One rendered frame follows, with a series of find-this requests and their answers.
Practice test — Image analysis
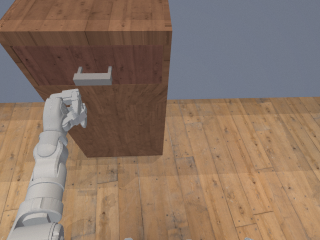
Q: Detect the left robot hand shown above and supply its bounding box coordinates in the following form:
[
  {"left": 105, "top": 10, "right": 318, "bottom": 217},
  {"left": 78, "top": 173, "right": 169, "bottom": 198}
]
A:
[{"left": 42, "top": 89, "right": 87, "bottom": 136}]

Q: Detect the drawer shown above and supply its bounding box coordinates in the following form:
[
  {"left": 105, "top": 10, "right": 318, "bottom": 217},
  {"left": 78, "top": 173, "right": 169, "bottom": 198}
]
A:
[{"left": 12, "top": 45, "right": 163, "bottom": 86}]

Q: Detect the handle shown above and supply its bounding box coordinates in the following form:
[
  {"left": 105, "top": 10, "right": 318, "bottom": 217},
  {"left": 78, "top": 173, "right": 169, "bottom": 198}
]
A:
[{"left": 73, "top": 66, "right": 113, "bottom": 86}]

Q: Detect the left robot forearm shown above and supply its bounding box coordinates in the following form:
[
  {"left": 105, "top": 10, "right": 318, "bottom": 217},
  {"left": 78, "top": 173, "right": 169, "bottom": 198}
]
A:
[{"left": 6, "top": 130, "right": 69, "bottom": 240}]

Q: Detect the left robot upper arm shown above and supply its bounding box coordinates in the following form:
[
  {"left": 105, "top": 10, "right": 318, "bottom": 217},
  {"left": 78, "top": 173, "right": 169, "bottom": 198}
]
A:
[{"left": 8, "top": 222, "right": 65, "bottom": 240}]

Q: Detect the cabinet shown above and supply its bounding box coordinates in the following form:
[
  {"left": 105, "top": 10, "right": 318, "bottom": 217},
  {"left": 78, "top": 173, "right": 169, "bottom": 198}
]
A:
[{"left": 0, "top": 0, "right": 173, "bottom": 158}]

